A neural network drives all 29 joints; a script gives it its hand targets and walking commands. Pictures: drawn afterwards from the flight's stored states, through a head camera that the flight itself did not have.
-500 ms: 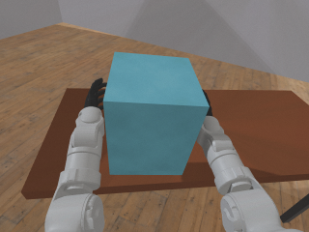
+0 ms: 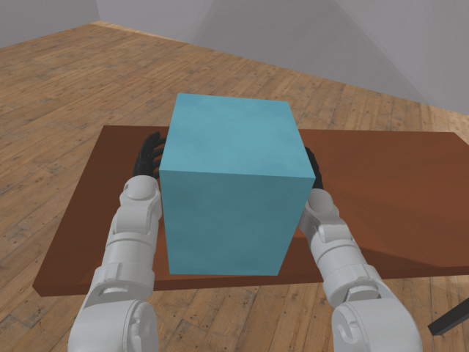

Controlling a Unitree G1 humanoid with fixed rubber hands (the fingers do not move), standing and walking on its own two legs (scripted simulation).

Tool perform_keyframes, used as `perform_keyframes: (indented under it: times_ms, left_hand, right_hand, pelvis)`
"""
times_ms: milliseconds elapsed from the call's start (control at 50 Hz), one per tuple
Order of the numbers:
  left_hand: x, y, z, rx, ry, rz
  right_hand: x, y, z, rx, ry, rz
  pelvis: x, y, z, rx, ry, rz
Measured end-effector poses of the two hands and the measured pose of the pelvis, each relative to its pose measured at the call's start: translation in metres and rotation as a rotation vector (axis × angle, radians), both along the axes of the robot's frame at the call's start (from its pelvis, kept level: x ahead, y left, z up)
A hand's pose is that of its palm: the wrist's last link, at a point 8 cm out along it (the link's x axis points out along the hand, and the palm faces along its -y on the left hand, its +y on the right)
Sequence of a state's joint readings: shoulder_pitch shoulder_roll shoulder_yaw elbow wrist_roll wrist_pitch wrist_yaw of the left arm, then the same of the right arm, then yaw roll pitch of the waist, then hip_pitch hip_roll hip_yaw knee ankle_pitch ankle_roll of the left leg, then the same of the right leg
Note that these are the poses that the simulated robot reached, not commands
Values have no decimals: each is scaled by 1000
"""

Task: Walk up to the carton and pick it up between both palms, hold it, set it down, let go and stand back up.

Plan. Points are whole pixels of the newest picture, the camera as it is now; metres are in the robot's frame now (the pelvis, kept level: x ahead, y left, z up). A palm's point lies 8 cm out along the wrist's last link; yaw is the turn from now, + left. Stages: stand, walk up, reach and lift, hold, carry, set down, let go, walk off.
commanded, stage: set down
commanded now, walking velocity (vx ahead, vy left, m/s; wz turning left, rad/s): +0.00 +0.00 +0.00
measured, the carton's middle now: (229, 187) +0.39 +0.02 +0.11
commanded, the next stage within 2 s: none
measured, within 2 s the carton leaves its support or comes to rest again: rests again in 1.72 s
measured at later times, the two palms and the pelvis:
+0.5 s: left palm (148, 184) +0.40 +0.16 +0.10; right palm (304, 193) +0.39 -0.13 +0.10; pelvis +0.00 +0.00 +0.00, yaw -1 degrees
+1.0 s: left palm (154, 194) +0.41 +0.16 +0.06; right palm (301, 203) +0.40 -0.13 +0.06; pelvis +0.01 +0.00 +0.00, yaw -1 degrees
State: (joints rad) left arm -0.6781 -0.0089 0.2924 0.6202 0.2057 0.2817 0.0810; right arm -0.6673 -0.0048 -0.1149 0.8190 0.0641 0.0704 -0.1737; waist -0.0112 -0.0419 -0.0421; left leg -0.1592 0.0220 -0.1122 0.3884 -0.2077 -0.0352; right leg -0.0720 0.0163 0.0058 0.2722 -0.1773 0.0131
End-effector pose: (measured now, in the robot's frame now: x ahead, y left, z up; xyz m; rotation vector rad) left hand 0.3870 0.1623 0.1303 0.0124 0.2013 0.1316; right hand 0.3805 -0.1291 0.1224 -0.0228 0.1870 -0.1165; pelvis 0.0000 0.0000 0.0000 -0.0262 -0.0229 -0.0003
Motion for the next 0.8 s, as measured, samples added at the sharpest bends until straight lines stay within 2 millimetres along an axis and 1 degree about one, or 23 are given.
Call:
perform_keyframes:
  times_ms: [120, 220, 680, 800]
  left_hand:
    - [3, -1, -7, 8, 22, -2]
    - [4, 0, -9, -3, 15, 12]
    - [15, 4, -41, -20, 62, 9]
    - [18, 3, -52, -15, 84, 4]
  right_hand:
    - [2, -1, -8, 12, 20, -5]
    - [6, 0, -9, 11, 11, 2]
    - [17, 4, -34, -2, 55, 3]
    - [18, 3, -44, -10, 76, 2]
  pelvis:
    - [-1, 0, 0, 1, 24, -9]
    - [0, 0, 0, 1, 46, -13]
    - [5, 1, 1, 4, 114, -25]
    - [7, 0, 1, 5, 124, -27]
